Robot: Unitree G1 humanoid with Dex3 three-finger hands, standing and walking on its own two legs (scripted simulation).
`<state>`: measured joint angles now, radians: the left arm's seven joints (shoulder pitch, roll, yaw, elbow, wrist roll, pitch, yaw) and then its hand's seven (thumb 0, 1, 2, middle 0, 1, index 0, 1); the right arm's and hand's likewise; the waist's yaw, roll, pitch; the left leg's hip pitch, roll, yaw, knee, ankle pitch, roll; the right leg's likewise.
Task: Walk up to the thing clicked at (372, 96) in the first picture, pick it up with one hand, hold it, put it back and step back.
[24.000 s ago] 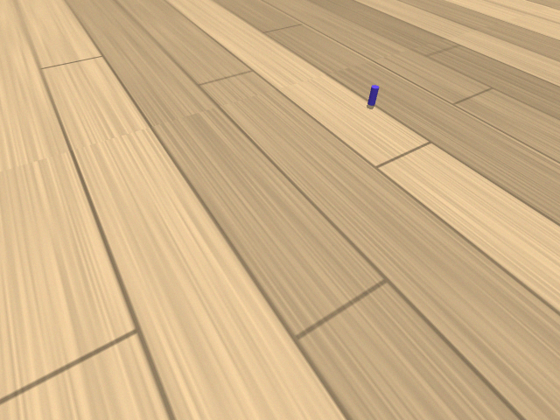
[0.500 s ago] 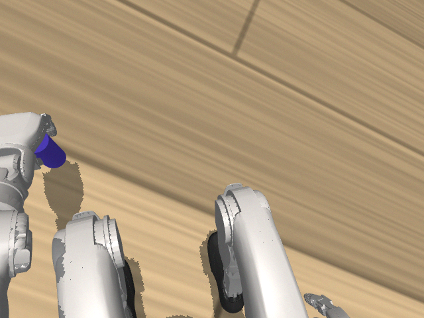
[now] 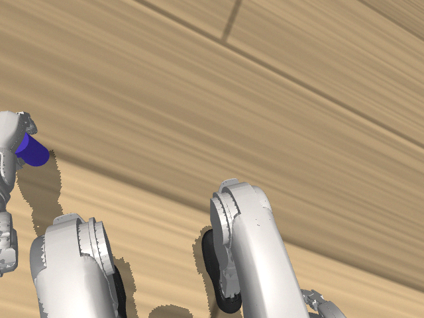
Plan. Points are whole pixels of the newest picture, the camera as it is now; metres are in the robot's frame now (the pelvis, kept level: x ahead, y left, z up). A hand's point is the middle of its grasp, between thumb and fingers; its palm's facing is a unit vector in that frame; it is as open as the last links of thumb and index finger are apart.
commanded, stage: rest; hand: left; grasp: from above
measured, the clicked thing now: (26, 148) +0.47 +0.27 -0.25
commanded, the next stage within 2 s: open in 0.04 s
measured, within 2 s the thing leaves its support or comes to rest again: neither
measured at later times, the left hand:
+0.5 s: hand (11, 149) +0.46 +0.28 -0.20, palm faces -0.44 -0.07 -0.89, open 9.7 cm
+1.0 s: hand (11, 148) +0.46 +0.28 -0.20, palm faces -0.45 -0.08 -0.89, open 12.3 cm
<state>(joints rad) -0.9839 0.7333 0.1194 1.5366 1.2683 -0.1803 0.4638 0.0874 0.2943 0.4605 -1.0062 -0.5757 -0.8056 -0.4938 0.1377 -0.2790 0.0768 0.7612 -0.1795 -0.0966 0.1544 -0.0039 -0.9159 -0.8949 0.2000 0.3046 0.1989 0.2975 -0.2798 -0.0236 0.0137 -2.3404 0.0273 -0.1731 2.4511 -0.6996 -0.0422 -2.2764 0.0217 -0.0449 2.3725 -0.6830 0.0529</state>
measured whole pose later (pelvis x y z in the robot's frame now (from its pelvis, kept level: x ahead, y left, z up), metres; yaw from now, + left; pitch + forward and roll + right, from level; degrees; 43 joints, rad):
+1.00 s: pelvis +0.00 +0.00 -0.01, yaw -2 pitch +32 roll -9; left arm -1.00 0.78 0.11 1.58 1.27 -0.19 0.49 0.00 -0.27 0.91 -0.30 -0.90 -0.29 -0.90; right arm 0.14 -0.29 0.11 0.75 -0.20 -0.12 0.21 0.00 -0.91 -0.90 0.20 0.30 0.20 0.30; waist -0.30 -0.03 0.02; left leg -2.35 0.02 -0.20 2.48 -0.70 -0.04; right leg -2.28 0.03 -0.07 2.38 -0.67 0.06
